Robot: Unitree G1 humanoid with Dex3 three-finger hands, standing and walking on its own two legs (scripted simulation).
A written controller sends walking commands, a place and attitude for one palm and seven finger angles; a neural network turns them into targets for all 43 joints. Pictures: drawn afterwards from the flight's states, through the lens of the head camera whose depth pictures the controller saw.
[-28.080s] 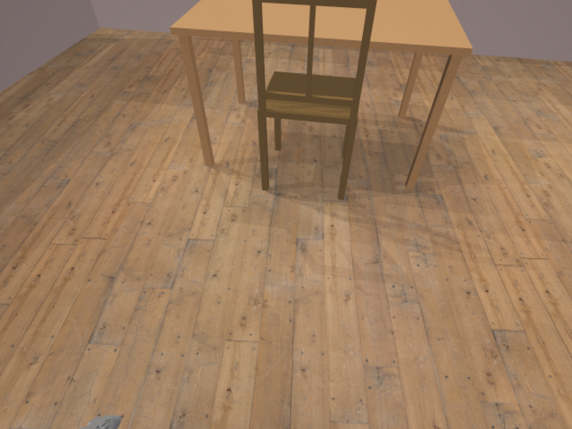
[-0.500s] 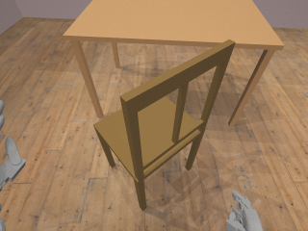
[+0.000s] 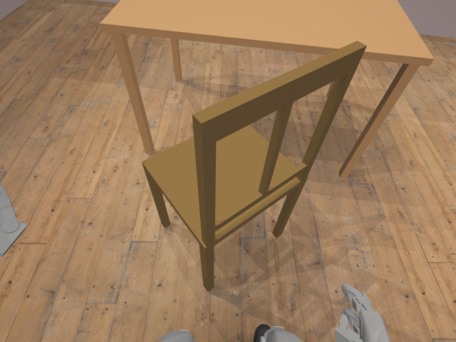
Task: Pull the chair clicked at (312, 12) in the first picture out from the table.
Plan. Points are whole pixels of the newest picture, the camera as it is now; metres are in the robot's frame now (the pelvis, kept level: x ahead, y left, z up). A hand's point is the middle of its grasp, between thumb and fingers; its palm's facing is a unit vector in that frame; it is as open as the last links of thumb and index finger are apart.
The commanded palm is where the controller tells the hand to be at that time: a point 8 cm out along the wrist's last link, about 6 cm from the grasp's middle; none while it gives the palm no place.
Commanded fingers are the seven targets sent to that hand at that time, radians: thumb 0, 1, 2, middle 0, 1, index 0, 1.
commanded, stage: step back with the hand held close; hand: left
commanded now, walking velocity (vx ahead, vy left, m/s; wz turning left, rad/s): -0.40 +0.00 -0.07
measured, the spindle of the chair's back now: (272, 154) +0.54 -0.07 -0.03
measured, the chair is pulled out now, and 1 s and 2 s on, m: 0.46 0.46 0.46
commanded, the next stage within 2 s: stop stepping back and stand still in 0.86 s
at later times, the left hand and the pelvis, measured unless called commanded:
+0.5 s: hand (11, 237) +0.19 +0.26 +0.18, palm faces +0.42 -0.71 -0.56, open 7.4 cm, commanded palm +0.13 +0.29 +0.20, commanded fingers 0.00 0.90 0.90 -0.20 -0.30 -0.20 -0.30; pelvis -0.01 -0.01 +0.00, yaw +0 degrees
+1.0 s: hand out of the picture +0.12 +0.23 +0.20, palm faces +0.33 -0.79 -0.51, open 7.4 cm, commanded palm +0.07 +0.28 +0.20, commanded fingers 0.00 0.90 0.90 -0.20 -0.30 -0.20 -0.30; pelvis -0.10 -0.01 +0.02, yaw -5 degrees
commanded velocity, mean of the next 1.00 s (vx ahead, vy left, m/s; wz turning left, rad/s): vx -0.36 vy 0.00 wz -0.08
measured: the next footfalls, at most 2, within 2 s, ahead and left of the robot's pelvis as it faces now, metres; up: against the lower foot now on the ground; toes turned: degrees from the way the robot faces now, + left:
right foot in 0.46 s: +0.06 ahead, -0.14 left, +0.00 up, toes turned -1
left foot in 0.76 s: -0.01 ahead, +0.13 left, +0.00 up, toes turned +1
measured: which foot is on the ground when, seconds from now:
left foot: down 0.00-0.58, up 0.60-0.74, down 0.76-1.00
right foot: down 0.00-0.38, up 0.40-0.44, down 0.46-0.76, up 0.78-1.00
